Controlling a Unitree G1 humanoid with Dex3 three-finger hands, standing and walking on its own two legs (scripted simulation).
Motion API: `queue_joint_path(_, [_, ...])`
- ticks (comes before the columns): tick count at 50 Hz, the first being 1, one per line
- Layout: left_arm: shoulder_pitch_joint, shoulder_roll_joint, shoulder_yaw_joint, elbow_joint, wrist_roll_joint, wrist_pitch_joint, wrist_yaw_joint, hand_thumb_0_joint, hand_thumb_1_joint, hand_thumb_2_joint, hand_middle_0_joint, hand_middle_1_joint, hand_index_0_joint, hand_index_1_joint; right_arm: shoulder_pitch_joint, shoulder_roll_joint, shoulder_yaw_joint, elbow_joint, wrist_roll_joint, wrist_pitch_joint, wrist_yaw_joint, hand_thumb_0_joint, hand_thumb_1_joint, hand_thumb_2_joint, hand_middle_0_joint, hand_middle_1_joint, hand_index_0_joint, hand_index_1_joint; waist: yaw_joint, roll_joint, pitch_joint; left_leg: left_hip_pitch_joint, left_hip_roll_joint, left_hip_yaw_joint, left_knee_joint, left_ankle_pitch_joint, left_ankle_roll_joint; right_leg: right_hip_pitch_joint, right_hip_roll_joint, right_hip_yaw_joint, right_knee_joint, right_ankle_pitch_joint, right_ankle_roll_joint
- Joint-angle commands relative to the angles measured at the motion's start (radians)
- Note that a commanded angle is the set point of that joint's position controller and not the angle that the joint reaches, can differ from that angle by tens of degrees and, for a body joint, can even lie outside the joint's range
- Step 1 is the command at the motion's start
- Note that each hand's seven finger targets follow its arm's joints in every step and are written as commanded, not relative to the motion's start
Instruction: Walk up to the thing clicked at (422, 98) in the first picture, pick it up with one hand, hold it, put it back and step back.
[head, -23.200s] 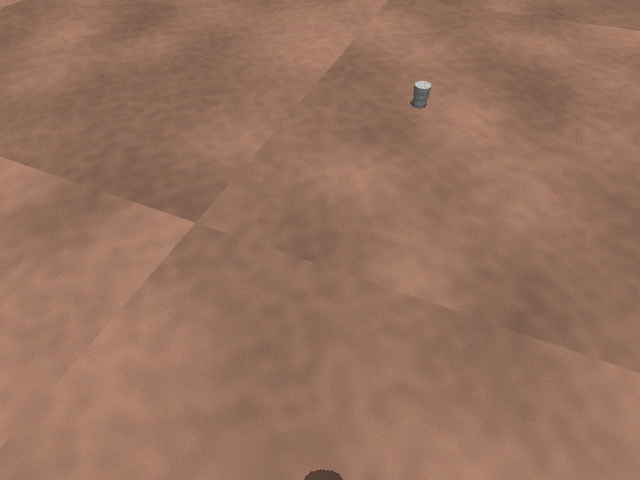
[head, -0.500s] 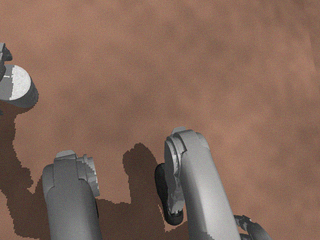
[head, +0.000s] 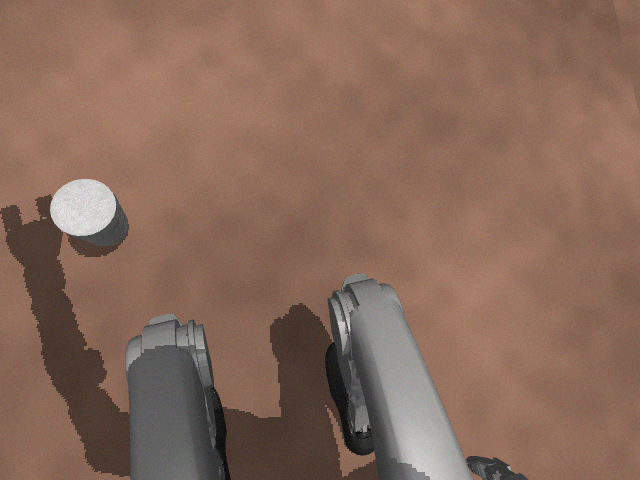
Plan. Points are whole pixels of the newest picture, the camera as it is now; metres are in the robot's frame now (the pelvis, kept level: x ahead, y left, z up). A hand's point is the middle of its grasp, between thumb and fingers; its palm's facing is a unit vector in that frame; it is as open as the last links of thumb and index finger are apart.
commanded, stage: approach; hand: left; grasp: from above
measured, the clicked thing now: (97, 218) +0.52 +0.27 -0.34
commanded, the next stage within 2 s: go down in 0.06 s
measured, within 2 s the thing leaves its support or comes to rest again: neither
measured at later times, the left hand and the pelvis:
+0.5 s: hand out of the picture +0.51 +0.32 -0.05, palm faces -0.30 +0.01 -0.96, open 14.0 cm; pelvis -0.02 +0.01 +0.02, yaw +0 degrees
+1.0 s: hand out of the picture +0.48 +0.33 +0.04, palm faces -0.47 -0.04 -0.88, open 14.0 cm; pelvis +0.00 +0.01 +0.11, yaw +1 degrees
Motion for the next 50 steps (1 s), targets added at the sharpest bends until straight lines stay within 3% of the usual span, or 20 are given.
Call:
queue_joint_path(1, [-0.293, 0.212, -0.003, -0.202, -0.061, -0.081, -0.085, 0.000, -0.483, 0.926, -0.064, -1.149, -0.099, -1.112, 0.213, -0.252, -0.095, -0.027, 0.006, -0.004, -0.054, 0.000, -0.913, -0.902, 0.199, 0.300, 0.200, 0.300, -0.042, 0.138, -0.564, 0.456, -0.011, 0.056, -0.292, 0.174, 0.040, 0.397, 0.033, -0.079, -0.301, 0.163, -0.111])
queue_joint_path(4, [-0.286, 0.192, -0.019, -0.170, -0.075, -0.158, -0.104, 0.000, -0.457, 0.884, -0.059, -1.171, -0.108, -1.120, 0.188, -0.238, -0.079, -0.022, 0.005, -0.008, -0.076, 0.000, -0.911, -0.901, 0.199, 0.300, 0.200, 0.300, -0.035, 0.157, -0.522, 0.483, -0.008, 0.044, -0.320, 0.153, 0.031, 0.375, 0.031, -0.082, -0.301, 0.143, -0.117])
queue_joint_path(6, [-0.279, 0.218, -0.008, -0.145, -0.063, -0.202, -0.089, 0.000, -0.438, 0.864, -0.059, -1.177, -0.114, -1.119, 0.165, -0.232, -0.067, -0.030, 0.005, -0.009, -0.086, 0.000, -0.910, -0.901, 0.199, 0.300, 0.200, 0.300, -0.013, 0.180, -0.514, 0.507, -0.005, 0.031, -0.343, 0.149, 0.027, 0.348, 0.027, -0.080, -0.283, 0.144, -0.117])
queue_joint_path(8, [-0.285, 0.194, -0.025, -0.106, -0.050, -0.238, -0.060, 0.000, -0.448, 0.874, -0.058, -1.175, -0.111, -1.120, 0.148, -0.219, -0.054, -0.036, 0.002, -0.010, -0.090, 0.000, -0.911, -0.902, 0.199, 0.300, 0.200, 0.300, -0.020, 0.196, -0.494, 0.506, -0.002, 0.034, -0.350, 0.130, 0.027, 0.337, 0.029, -0.080, -0.270, 0.145, -0.111])
queue_joint_path(11, [-0.329, 0.241, -0.003, -0.059, 0.003, -0.285, 0.025, 0.000, -0.496, 0.937, -0.048, -1.192, -0.093, -1.146, 0.124, -0.223, -0.043, -0.027, -0.007, -0.012, -0.091, 0.000, -0.924, -0.907, 0.200, 0.300, 0.200, 0.300, -0.016, 0.203, -0.493, 0.494, -0.008, 0.045, -0.331, 0.122, 0.028, 0.303, 0.028, -0.081, -0.257, 0.135, -0.114])
queue_joint_path(15, [-0.466, 0.361, 0.081, -0.155, 0.091, -0.282, 0.162, 0.000, -0.556, 0.992, -0.048, -1.147, -0.070, -1.126, 0.132, -0.248, -0.065, -0.014, -0.020, -0.004, -0.073, 0.000, -0.925, -0.908, 0.200, 0.300, 0.200, 0.300, 0.010, 0.337, -0.710, 0.657, -0.013, 0.054, -0.329, 0.217, 0.014, 0.310, 0.021, -0.081, -0.223, 0.198, -0.111])
queue_joint_path(17, [-0.474, 0.314, 0.065, -0.147, 0.101, -0.240, 0.211, 0.000, -0.582, 1.019, -0.049, -1.126, -0.060, -1.115, 0.139, -0.249, -0.079, -0.015, -0.021, -0.004, -0.057, 0.000, -0.926, -0.908, 0.200, 0.300, 0.200, 0.300, -0.018, 0.349, -0.728, 0.701, -0.011, 0.053, -0.337, 0.237, 0.013, 0.303, 0.021, -0.088, -0.229, 0.215, -0.107])
queue_joint_path(19, [-0.520, 0.344, 0.086, -0.210, 0.101, -0.198, 0.235, 0.000, -0.601, 1.043, -0.050, -1.106, -0.051, -1.105, 0.148, -0.264, -0.102, -0.019, -0.016, -0.006, -0.054, 0.000, -0.926, -0.908, 0.200, 0.300, 0.200, 0.300, -0.020, 0.384, -0.809, 0.766, -0.009, 0.038, -0.368, 0.229, 0.009, 0.310, 0.018, -0.090, -0.240, 0.215, -0.106])
queue_joint_path(23, [-0.521, 0.347, 0.076, -0.229, 0.077, -0.088, 0.207, 0.000, -0.598, 1.033, -0.050, -1.101, -0.050, -1.100, 0.164, -0.263, -0.115, -0.023, 0.005, 0.004, -0.057, 0.000, -0.928, -0.908, 0.200, 0.300, 0.200, 0.300, -0.018, 0.382, -0.840, 0.770, -0.009, 0.033, -0.441, 0.127, 0.017, 0.391, 0.024, -0.088, -0.312, 0.153, -0.102])
queue_joint_path(27, [-0.432, 0.283, 0.033, -0.189, 0.009, -0.019, 0.103, 0.000, -0.588, 1.023, -0.052, -1.118, -0.058, -1.113, 0.147, -0.239, -0.110, -0.034, 0.022, 0.012, -0.071, 0.000, -0.927, -0.907, 0.200, 0.300, 0.200, 0.300, -0.012, 0.308, -0.776, 0.731, -0.002, 0.027, -0.519, 0.051, 0.029, 0.473, 0.036, -0.083, -0.382, 0.106, -0.097])
queue_joint_path(29, [-0.414, 0.272, 0.018, -0.214, -0.011, -0.013, 0.039, 0.000, -0.591, 1.026, -0.053, -1.118, -0.058, -1.115, 0.143, -0.233, -0.107, -0.037, 0.030, 0.015, -0.082, 0.000, -0.926, -0.907, 0.200, 0.300, 0.200, 0.300, -0.010, 0.274, -0.758, 0.726, 0.006, 0.021, -0.545, 0.044, 0.036, 0.514, 0.038, -0.078, -0.415, 0.113, -0.095])
queue_joint_path(31, [-0.344, 0.255, 0.004, -0.185, -0.029, -0.019, -0.022, 0.000, -0.586, 1.017, -0.053, -1.126, -0.061, -1.119, 0.143, -0.225, -0.096, -0.030, 0.035, 0.014, -0.089, 0.000, -0.927, -0.907, 0.200, 0.300, 0.200, 0.300, -0.014, 0.217, -0.667, 0.708, 0.015, 0.012, -0.557, 0.066, 0.039, 0.529, 0.037, -0.079, -0.439, 0.130, -0.094])
queue_joint_path(34, [-0.273, 0.247, 0.003, -0.173, -0.066, -0.053, -0.067, 0.000, -0.584, 1.010, -0.053, -1.134, -0.063, -1.124, 0.137, -0.204, -0.082, -0.029, 0.040, 0.005, -0.104, 0.000, -0.927, -0.907, 0.200, 0.300, 0.200, 0.300, -0.001, 0.162, -0.586, 0.681, 0.014, 0.019, -0.563, 0.113, 0.038, 0.563, 0.039, -0.078, -0.466, 0.151, -0.099])
queue_joint_path(36, [-0.222, 0.223, -0.002, -0.167, -0.082, -0.082, -0.072, 0.000, -0.578, 0.999, -0.053, -1.141, -0.067, -1.128, 0.134, -0.188, -0.070, -0.034, 0.040, -0.005, -0.107, 0.000, -0.926, -0.907, 0.200, 0.300, 0.200, 0.300, 0.002, 0.119, -0.549, 0.646, 0.006, 0.042, -0.548, 0.154, 0.042, 0.596, 0.040, -0.071, -0.483, 0.173, -0.101])
queue_joint_path(37, [-0.208, 0.242, 0.014, -0.168, -0.083, -0.097, -0.068, 0.000, -0.572, 0.992, -0.051, -1.138, -0.067, -1.122, 0.132, -0.189, -0.069, -0.035, 0.042, -0.010, -0.108, 0.000, -0.924, -0.906, 0.200, 0.300, 0.200, 0.300, 0.011, 0.109, -0.538, 0.646, 0.003, 0.046, -0.548, 0.178, 0.042, 0.603, 0.038, -0.066, -0.486, 0.188, -0.104])
queue_joint_path(40, [-0.169, 0.230, 0.014, -0.141, -0.078, -0.140, -0.055, 0.000, -0.563, 0.982, -0.049, -1.138, -0.069, -1.118, 0.121, -0.188, -0.062, -0.044, 0.041, -0.018, -0.112, 0.000, -0.924, -0.907, 0.200, 0.300, 0.200, 0.300, 0.023, 0.143, -0.488, 0.691, 0.006, 0.036, -0.573, 0.217, 0.029, 0.565, 0.035, -0.064, -0.483, 0.203, -0.112])
queue_joint_path(42, [-0.207, 0.243, 0.020, -0.184, -0.058, -0.169, -0.042, 0.000, -0.554, 0.976, -0.049, -1.144, -0.071, -1.122, 0.125, -0.188, -0.064, -0.043, 0.038, -0.020, -0.115, 0.000, -0.924, -0.908, 0.200, 0.300, 0.200, 0.300, 0.033, 0.183, -0.538, 0.752, 0.009, 0.034, -0.585, 0.252, 0.022, 0.563, 0.034, -0.060, -0.483, 0.224, -0.114])
queue_joint_path(45, [-0.224, 0.297, 0.067, -0.266, -0.048, -0.210, -0.029, 0.000, -0.547, 0.970, -0.048, -1.145, -0.072, -1.121, 0.142, -0.199, -0.080, -0.045, 0.031, -0.017, -0.113, 0.000, -0.926, -0.909, 0.200, 0.300, 0.200, 0.300, 0.049, 0.272, -0.653, 0.883, 0.014, 0.025, -0.603, 0.349, 0.010, 0.578, 0.028, -0.057, -0.483, 0.270, -0.113])
queue_joint_path(47, [-0.253, 0.282, 0.064, -0.294, -0.045, -0.228, -0.020, 0.000, -0.559, 0.994, -0.053, -1.143, -0.070, -1.126, 0.150, -0.194, -0.086, -0.038, 0.029, -0.014, -0.113, 0.000, -0.927, -0.910, 0.199, 0.300, 0.199, 0.300, 0.035, 0.267, -0.662, 0.903, 0.015, 0.027, -0.608, 0.324, 0.015, 0.579, 0.031, -0.059, -0.506, 0.255, -0.109])
queue_joint_path(50, [-0.306, 0.342, 0.105, -0.334, -0.042, -0.239, 0.011, 0.000, -0.547, 1.010, -0.057, -1.155, -0.074, -1.137, 0.148, -0.202, -0.094, -0.020, 0.023, -0.015, -0.114, 0.000, -0.927, -0.909, 0.199, 0.300, 0.200, 0.300, 0.039, 0.286, -0.723, 0.955, 0.015, 0.025, -0.619, 0.323, 0.014, 0.608, 0.028, -0.059, -0.524, 0.256, -0.106])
